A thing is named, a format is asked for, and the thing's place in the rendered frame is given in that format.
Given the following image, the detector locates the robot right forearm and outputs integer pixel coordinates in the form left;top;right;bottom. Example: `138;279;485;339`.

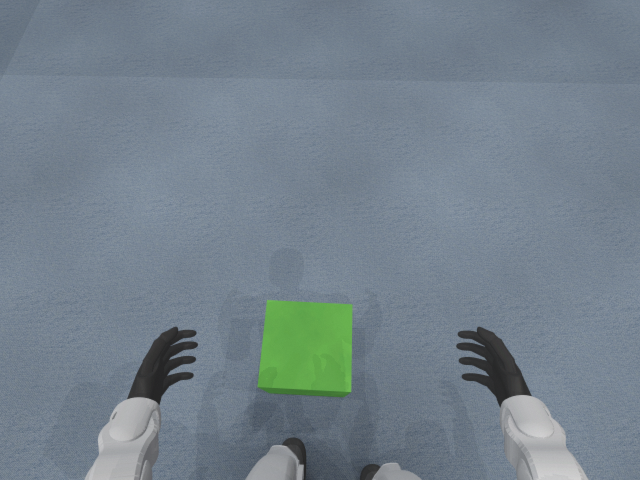
500;395;589;480

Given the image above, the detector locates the robot left forearm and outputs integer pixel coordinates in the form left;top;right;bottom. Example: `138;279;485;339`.
84;397;161;480

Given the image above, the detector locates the robot left hand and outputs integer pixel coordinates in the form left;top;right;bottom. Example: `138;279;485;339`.
127;327;198;405

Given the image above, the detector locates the carton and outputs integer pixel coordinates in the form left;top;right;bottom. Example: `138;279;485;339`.
258;300;352;397

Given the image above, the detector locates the robot left shin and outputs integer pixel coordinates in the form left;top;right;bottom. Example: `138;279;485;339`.
266;445;298;460

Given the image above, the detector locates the robot right hand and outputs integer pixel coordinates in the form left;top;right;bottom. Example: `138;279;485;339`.
456;327;532;407

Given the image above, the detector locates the robot left foot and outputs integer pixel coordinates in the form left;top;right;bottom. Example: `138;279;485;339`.
282;438;306;480

